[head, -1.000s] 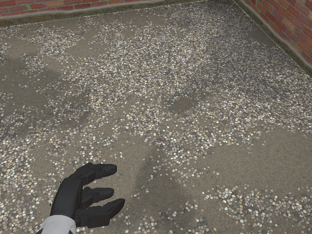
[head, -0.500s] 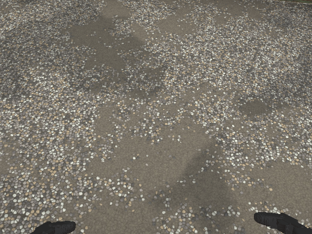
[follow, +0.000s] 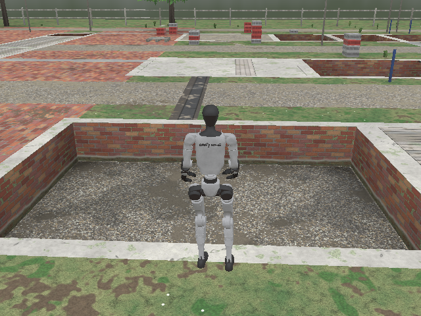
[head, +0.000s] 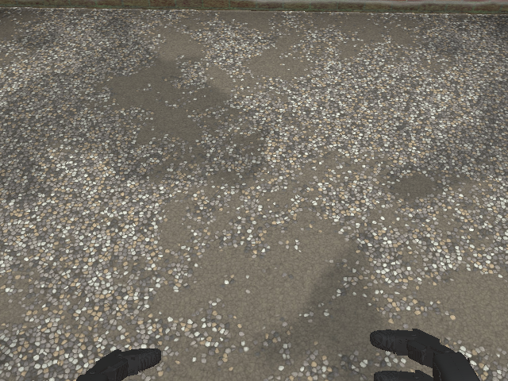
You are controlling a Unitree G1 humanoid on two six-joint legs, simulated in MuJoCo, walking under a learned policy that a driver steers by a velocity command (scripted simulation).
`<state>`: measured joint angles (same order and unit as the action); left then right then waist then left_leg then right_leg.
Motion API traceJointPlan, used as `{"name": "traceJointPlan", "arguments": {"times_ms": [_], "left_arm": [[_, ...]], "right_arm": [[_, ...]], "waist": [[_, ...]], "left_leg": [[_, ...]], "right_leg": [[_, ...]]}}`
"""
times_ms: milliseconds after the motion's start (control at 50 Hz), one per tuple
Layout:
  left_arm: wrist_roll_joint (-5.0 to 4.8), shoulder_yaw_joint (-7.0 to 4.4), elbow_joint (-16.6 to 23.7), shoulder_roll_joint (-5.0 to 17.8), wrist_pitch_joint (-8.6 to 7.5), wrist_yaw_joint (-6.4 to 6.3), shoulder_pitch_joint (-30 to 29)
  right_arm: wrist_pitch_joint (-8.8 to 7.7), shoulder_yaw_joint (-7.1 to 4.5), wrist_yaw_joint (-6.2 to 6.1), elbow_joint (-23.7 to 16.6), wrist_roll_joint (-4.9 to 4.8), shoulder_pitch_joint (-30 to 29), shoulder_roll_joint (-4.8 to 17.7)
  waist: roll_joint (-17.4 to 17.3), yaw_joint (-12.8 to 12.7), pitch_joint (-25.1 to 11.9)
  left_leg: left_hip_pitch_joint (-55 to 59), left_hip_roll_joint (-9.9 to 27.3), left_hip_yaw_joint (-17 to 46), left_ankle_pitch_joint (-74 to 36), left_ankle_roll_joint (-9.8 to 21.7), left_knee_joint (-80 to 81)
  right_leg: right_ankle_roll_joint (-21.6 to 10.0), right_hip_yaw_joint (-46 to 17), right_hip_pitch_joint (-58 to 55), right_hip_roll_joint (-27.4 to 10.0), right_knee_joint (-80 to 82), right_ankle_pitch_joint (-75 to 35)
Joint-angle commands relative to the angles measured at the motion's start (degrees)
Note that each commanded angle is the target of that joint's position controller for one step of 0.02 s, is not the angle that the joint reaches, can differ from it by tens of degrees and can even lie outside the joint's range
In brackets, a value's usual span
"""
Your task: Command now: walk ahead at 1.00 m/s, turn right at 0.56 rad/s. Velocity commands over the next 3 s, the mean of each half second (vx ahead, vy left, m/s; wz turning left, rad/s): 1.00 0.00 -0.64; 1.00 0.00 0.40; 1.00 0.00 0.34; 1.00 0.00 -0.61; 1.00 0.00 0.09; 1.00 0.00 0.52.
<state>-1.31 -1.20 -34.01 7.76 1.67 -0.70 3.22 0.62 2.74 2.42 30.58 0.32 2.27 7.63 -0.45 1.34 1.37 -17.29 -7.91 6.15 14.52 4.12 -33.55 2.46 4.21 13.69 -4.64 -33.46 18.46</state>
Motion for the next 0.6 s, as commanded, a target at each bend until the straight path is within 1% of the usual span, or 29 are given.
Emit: {"name": "traceJointPlan", "arguments": {"times_ms": [20,40,80,100,120,140,160,200,240,280,320,340,360,400,440,480,520,540,560,580,600], "left_arm": [[0.01,0.35,5.0,1.3,-0.96,-0.26,-6.9],[0.00,0.31,4.9,1.5,-0.91,-0.38,-6.2],[-0.07,0.17,4.7,2.3,-0.82,-0.23,-5.6],[0.34,0.43,4.3,2.5,-0.86,-0.43,-5.9],[-1.37,-0.59,4.3,5.1,-1.53,-0.68,-5.4],[-1.63,-0.69,6.0,5.6,-1.84,-0.07,-7.2],[-1.35,-0.38,6.7,4.9,-1.95,0.29,-8.5],[-0.88,-0.12,7.4,4.6,-1.95,0.83,-8.1],[-0.48,-0.19,7.4,5.1,-1.95,1.27,-6.6],[-0.40,-0.39,7.7,6.1,-1.96,1.77,-6.1],[-0.28,0.02,8.8,6.3,-1.95,2.30,-7.4],[-0.40,0.27,9.5,6.4,-1.82,2.51,-8.1],[-0.50,0.54,9.9,6.3,-1.68,2.65,-8.4],[-0.44,0.78,10.6,6.6,-1.47,2.80,-8.6],[-0.26,0.91,10.9,6.8,-1.40,2.89,-8.4],[-0.18,1.05,11.2,6.8,-1.19,2.83,-8.3],[-0.08,1.27,11.3,6.5,-1.21,2.90,-8.1],[0.03,1.36,11.5,6.7,-1.29,3.00,-8.7],[0.19,1.46,11.5,6.5,-1.39,3.00,-8.7],[0.69,1.83,10.9,5.7,-1.18,2.52,-7.5],[0.98,1.93,10.7,5.6,-1.11,2.23,-6.8]], "right_arm": [[-1.15,-1.66,-0.84,-5.4,0.37,-3.9,5.4],[-1.20,-1.75,-1.15,-5.6,0.42,-4.5,5.7],[-1.40,-1.85,-1.55,-6.2,0.37,-5.9,5.6],[-1.21,-1.38,-1.60,-6.8,0.87,-6.2,3.8],[-0.77,-2.03,-1.57,-7.0,0.72,-6.8,4.7],[-0.66,-2.69,-1.47,-7.6,0.59,-7.6,6.5],[-0.57,-3.01,-1.51,-7.4,0.56,-7.3,7.2],[-0.60,-3.46,-2.08,-7.0,0.82,-7.3,7.5],[-0.84,-3.63,-2.67,-6.6,1.05,-7.5,6.8],[-1.05,-3.71,-3.01,-6.2,1.01,-7.3,5.7],[-1.41,-3.26,-2.92,-6.0,0.75,-7.4,3.9],[-1.62,-3.15,-2.84,-6.0,0.70,-7.7,3.6],[-1.86,-3.10,-2.76,-5.9,0.71,-7.9,3.5],[-2.29,-3.22,-2.68,-5.4,0.74,-7.7,3.8],[-2.52,-3.43,-2.72,-4.8,0.71,-7.3,4.0],[-2.82,-3.48,-2.82,-4.2,0.51,-6.5,4.1],[-2.68,-3.60,-2.93,-3.8,0.39,-6.2,4.1],[-2.47,-3.60,-3.06,-3.8,0.23,-6.1,3.9],[-2.33,-3.60,-3.23,-3.4,0.00,-5.6,3.8],[-1.88,-3.20,-3.82,-2.5,-0.08,-5.2,2.7],[-1.61,-3.19,-4.01,-2.0,-0.50,-4.9,2.6]], "waist": [[-1.6,1.6,-6.1],[-1.6,0.9,-5.9],[-1.7,0.1,-5.8],[-1.8,1.3,-5.0],[-2.6,1.5,-5.8],[-3.3,1.4,-5.0],[-3.6,1.8,-4.8],[-2.8,1.2,-4.9],[-2.2,0.4,-5.8],[0.2,0.2,-6.6],[4.6,0.1,-6.7],[5.8,-0.1,-6.4],[6.1,-0.4,-6.5],[5.4,-0.9,-7.3],[4.5,-1.4,-8.2],[4.1,-1.7,-8.3],[3.2,-1.9,-8.5],[2.7,-1.8,-8.9],[2.9,-2.0,-9.7],[2.2,-2.6,-9.9],[2.5,-3.0,-9.7]], "left_leg": [[-4.2,7.9,5.7,-0.9,-5.0,12.2],[-3.5,8.0,4.5,-1.4,-5.6,11.7],[-2.3,8.0,2.0,-1.9,-6.2,10.4],[0.5,7.8,0.0,-7.4,-6.7,8.5],[4.2,8.8,0.9,-3.4,-6.5,9.2],[3.9,11.0,1.7,1.7,-5.9,9.4],[3.3,12.2,2.0,3.8,-5.5,9.8],[3.8,13.1,0.3,4.5,-5.1,8.9],[5.5,12.6,-3.2,3.0,-5.4,6.2],[8.1,11.3,-7.2,-0.2,-6.3,2.2],[8.6,9.5,-10.0,-3.4,-7.4,-1.8],[8.3,9.0,-10.4,-4.3,-7.6,-2.7],[8.1,9.0,-10.5,-4.9,-7.6,-3.0],[8.2,9.2,-10.6,-5.6,-7.4,-2.9],[8.5,9.6,-10.7,-6.0,-7.2,-2.4],[8.6,9.9,-10.8,-6.0,-7.1,-1.8],[8.7,10.2,-10.9,-6.2,-6.9,-1.2],[8.0,10.5,-10.8,-6.7,-6.7,-1.0],[7.6,10.7,-10.8,-6.6,-6.4,-0.7],[7.5,10.5,-10.0,-7.0,-5.8,0.7],[7.2,10.3,-9.4,-6.6,-5.5,1.1]], "right_leg": [[-3.0,-2.9,-8.6,3.3,0.8,-6.9],[-3.0,-3.6,-8.0,3.2,0.8,-7.0],[-2.9,-4.6,-6.7,3.1,0.7,-6.9],[-2.0,-5.9,-2.9,3.0,0.4,-8.5],[-1.9,-5.6,1.2,3.8,1.0,-5.6],[-1.9,-4.8,3.9,4.7,-0.5,-4.3],[-2.1,-4.9,4.5,4.9,-1.0,-4.7],[-2.7,-5.4,5.6,5.4,-1.2,-5.4],[-3.5,-6.4,6.5,5.7,-0.9,-5.9],[-4.5,-8.9,8.3,5.7,0.6,-5.5],[-5.6,-13.3,9.8,4.8,4.1,-2.6],[-5.9,-15.2,10.3,4.6,5.5,-1.3],[-6.1,-16.5,10.3,4.6,6.4,-0.9],[-6.1,-17.8,9.3,4.8,6.8,-2.0],[-5.9,-18.1,7.6,5.2,6.5,-4.3],[-5.7,-18.3,6.5,5.4,6.7,-5.4],[-5.7,-18.2,5.3,5.7,6.3,-7.9],[-5.4,-17.7,3.7,5.5,5.7,-11.3],[-5.1,-17.1,1.8,5.5,5.2,-14.1],[-4.5,-16.5,-0.9,5.3,5.0,-18.6],[-4.0,-15.6,-2.1,5.0,4.9,-20.7]]}}
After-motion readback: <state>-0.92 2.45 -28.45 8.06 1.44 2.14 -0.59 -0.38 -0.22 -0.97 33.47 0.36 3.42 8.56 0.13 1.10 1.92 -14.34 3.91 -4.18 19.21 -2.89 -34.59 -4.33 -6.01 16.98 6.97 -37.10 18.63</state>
